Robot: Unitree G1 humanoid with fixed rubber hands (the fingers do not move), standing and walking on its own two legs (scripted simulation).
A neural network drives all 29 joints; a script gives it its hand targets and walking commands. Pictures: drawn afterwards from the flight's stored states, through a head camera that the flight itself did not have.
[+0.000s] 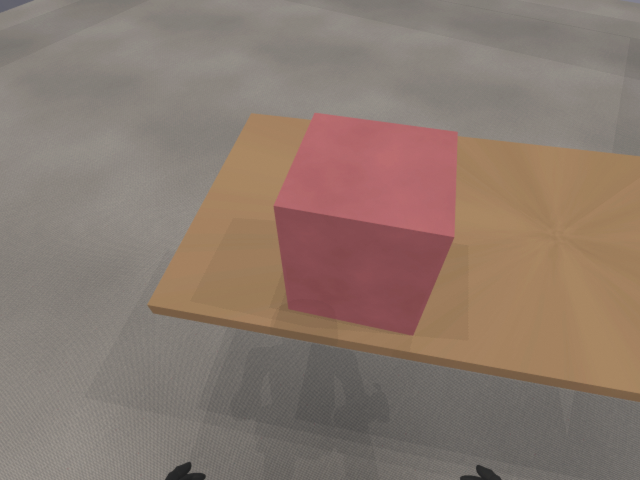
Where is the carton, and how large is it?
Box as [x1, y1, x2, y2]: [274, 113, 457, 335]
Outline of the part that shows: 314,113 274,203 274,212 288,308 412,335 454,235 457,132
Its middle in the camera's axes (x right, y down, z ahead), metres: +0.07 -0.03 +0.60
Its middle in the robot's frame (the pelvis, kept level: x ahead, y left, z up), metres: +0.47 -0.05 +0.02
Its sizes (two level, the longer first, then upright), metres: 0.210 0.200 0.250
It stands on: a table, 0.65 m high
